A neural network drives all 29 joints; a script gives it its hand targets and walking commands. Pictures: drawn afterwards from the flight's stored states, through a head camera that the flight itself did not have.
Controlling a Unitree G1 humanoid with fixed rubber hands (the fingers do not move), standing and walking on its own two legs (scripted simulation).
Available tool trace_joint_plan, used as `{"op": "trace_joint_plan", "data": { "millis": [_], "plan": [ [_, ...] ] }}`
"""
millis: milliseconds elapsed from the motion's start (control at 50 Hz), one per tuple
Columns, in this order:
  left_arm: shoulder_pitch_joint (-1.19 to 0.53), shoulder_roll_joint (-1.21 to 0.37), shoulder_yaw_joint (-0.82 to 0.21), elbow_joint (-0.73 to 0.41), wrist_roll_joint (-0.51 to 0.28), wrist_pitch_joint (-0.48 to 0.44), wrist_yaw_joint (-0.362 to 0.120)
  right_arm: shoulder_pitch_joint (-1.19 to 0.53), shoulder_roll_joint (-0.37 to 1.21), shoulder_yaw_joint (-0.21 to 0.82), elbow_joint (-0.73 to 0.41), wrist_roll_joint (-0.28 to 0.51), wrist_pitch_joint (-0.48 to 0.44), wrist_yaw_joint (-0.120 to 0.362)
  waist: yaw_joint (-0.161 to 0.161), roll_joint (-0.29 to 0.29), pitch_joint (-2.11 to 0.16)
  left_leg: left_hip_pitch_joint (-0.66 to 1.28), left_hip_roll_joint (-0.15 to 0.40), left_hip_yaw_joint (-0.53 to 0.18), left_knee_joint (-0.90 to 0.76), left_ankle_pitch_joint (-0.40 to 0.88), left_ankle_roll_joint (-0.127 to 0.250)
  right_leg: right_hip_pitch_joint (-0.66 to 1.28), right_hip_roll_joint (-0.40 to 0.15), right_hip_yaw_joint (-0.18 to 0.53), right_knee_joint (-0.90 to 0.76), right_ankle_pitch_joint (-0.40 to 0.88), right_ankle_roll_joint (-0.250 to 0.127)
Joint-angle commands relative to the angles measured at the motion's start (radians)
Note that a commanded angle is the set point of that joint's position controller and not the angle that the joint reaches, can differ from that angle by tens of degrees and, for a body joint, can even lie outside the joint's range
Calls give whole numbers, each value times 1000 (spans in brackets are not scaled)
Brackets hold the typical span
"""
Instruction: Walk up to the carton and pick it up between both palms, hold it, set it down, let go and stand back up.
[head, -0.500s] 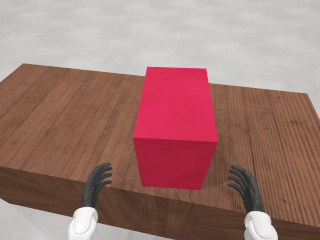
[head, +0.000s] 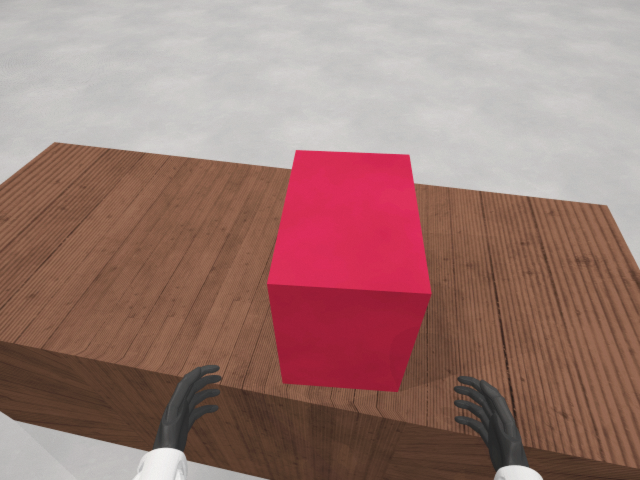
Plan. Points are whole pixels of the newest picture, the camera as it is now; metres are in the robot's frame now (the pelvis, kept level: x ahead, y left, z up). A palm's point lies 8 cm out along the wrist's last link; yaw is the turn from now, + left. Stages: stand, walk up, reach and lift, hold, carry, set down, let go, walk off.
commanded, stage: set down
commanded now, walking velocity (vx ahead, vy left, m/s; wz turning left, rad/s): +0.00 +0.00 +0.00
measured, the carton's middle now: (346, 269) +0.46 -0.01 -0.03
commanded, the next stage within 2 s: let go in 0.80 s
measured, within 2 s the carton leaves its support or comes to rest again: neither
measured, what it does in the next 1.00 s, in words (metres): stands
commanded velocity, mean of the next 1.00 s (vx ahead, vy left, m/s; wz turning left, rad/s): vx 0.00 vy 0.00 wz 0.00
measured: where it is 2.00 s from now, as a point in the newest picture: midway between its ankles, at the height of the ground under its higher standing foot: outside the picture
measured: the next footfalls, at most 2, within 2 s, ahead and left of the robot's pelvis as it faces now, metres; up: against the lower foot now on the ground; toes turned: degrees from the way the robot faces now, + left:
none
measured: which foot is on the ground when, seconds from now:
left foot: down 0.00-1.00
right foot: down 0.00-1.00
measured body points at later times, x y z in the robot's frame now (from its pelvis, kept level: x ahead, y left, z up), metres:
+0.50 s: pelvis +0.01 +0.00 +0.00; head -0.02 +0.02 +0.45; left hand +0.18 +0.23 -0.07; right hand +0.18 -0.21 -0.07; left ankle -0.01 +0.12 -0.74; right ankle +0.00 -0.10 -0.74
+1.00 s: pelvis +0.00 +0.01 +0.00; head +0.00 +0.02 +0.45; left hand +0.18 +0.23 -0.08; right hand +0.16 -0.23 -0.08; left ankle -0.01 +0.12 -0.74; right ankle +0.00 -0.10 -0.74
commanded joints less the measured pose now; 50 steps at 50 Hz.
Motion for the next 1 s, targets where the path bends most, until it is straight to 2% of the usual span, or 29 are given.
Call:
{"op": "trace_joint_plan", "data": {
  "millis": [0, 60, 80, 100, 120, 180, 220, 240, 280, 300, 400, 420, 440, 460, 480, 520, 580, 620, 640, 740, 760, 800, 820, 860, 980],
  "plan": [
    [-71, 86, 32, -145, 15, 30, -7, -81, -90, -26, -143, -30, 16, -10, 10, 32, -80, 3, -18, 2, -99, 256, -30, 79, -31, 63, -112, 216, 0],
    [-44, 78, 53, -120, 58, 97, -10, -68, -83, -17, -107, -30, 64, -3, 24, 41, -19, 54, -12, 9, -119, 252, -31, 58, -25, 59, -144, 171, -6],
    [-88, 92, 49, -182, 38, 91, -9, -81, -79, -30, -165, -32, 64, -5, 23, 31, -36, 43, -14, 12, -120, 246, -25, 63, -29, 58, -148, 157, -5],
    [-74, 91, 44, -194, 36, 98, -3, -68, -88, -28, -177, -32, 68, -2, 29, 35, -35, 48, -12, 9, -117, 246, -30, 59, -27, 56, -146, 151, -5],
    [-42, 84, 51, -189, 47, 119, -1, -59, -94, -26, -187, -44, 84, -3, 21, 28, -31, 62, -14, 14, -122, 253, -28, 64, -26, 58, -151, 166, -4],
    [-39, 94, 50, -224, 38, 143, -2, -44, -100, -39, -248, -58, 108, -3, 25, 9, -30, 47, -12, 15, -122, 259, -21, 84, -26, 59, -145, 201, 2],
    [-23, 91, 54, -194, 58, 178, -8, -23, -96, -27, -203, -70, 139, -4, 21, 26, -7, 62, -14, 20, -131, 246, -22, 92, -31, 64, -158, 206, 2],
    [-7, 94, 66, -220, 63, 189, -9, -7, -94, -29, -220, -66, 150, -6, 29, 32, -12, 75, -12, 22, -132, 264, -23, 90, -32, 62, -158, 214, 3],
    [-20, 104, 51, -289, 47, 196, -9, 3, -95, -28, -255, -60, 156, -6, 23, 32, -28, 82, -11, 23, -125, 287, -25, 80, -32, 64, -159, 228, 5],
    [-9, 93, 42, -239, 61, 217, -11, 7, -109, -39, -195, -78, 171, -4, 13, 45, 11, 83, -7, 13, -125, 287, -34, 64, -26, 56, -162, 209, -6],
    [-3, 98, 51, -297, 67, 284, -11, 11, -116, -52, -247, -80, 210, 6, 21, 61, -1, 94, -3, 29, -129, 279, -37, 46, -23, 43, -179, 151, -8],
    [-13, 108, 47, -294, 66, 290, -7, 14, -128, -63, -243, -92, 211, 6, 7, 52, -5, 92, 0, 23, -124, 276, -36, 40, -23, 40, -174, 154, -8],
    [0, 101, 43, -308, 66, 298, -6, 21, -125, -66, -261, -90, 213, 8, 13, 68, -4, 94, -2, 26, -118, 291, -40, 46, -24, 40, -170, 173, -9],
    [14, 108, 46, -326, 65, 301, -6, 33, -121, -60, -279, -79, 214, 11, 13, 55, -16, 99, -4, 28, -114, 316, -39, 54, -22, 37, -166, 203, -3],
    [26, 101, 46, -278, 74, 316, -11, 34, -128, -51, -237, -91, 226, 12, 13, 39, 7, 96, -2, 25, -118, 316, -39, 55, -20, 32, -170, 202, -4],
    [16, 114, 67, -313, 80, 331, -11, 34, -126, -50, -262, -83, 236, 15, 34, 48, -3, 87, -3, 34, -125, 301, -34, 65, -22, 35, -173, 171, -2],
    [20, 107, 59, -294, 70, 365, -14, 23, -136, -58, -279, -99, 254, 18, 28, 17, 6, 78, -1, 36, -134, 250, -28, 41, -25, 34, -175, 133, 1],
    [-4, 107, 64, -277, 84, 391, -16, 16, -142, -62, -255, -109, 275, 21, 29, 39, 10, 72, 1, 35, -137, 224, -29, 35, -24, 28, -175, 104, -3],
    [-10, 110, 62, -303, 76, 399, -13, 18, -143, -69, -273, -108, 278, 22, 30, 36, 8, 72, 1, 46, -137, 223, -28, 36, -24, 26, -174, 98, -2],
    [6, 111, 66, -282, 100, 455, -16, 28, -165, -74, -221, -124, 303, 26, 17, 44, 14, 103, 4, 47, -122, 282, -33, 37, -14, 12, -172, 150, -1],
    [7, 103, 69, -295, 97, 462, -18, 29, -164, -77, -246, -124, 304, 27, 19, 30, -7, 113, 3, 51, -117, 292, -32, 43, -14, 14, -171, 163, 2],
    [-6, 112, 71, -306, 107, 468, -13, 29, -174, -73, -225, -126, 304, 34, 18, 43, -9, 110, 2, 49, -110, 309, -33, 37, -13, 11, -162, 186, 2],
    [-1, 111, 67, -301, 101, 468, -12, 25, -170, -69, -231, -124, 298, 37, 18, 25, -22, 116, 2, 52, -102, 323, -29, 34, -13, 10, -158, 205, 6],
    [2, 107, 72, -303, 109, 470, -11, 34, -179, -72, -211, -119, 295, 38, 17, 38, -25, 131, -3, 51, -102, 326, -31, 34, -15, 11, -158, 233, 8],
    [-9, 103, 72, -329, 102, 466, -8, 35, -188, -85, -233, -133, 278, 42, 19, 28, -43, 103, -3, 60, -100, 300, -21, 37, -17, 19, -143, 229, 9]
  ]
}}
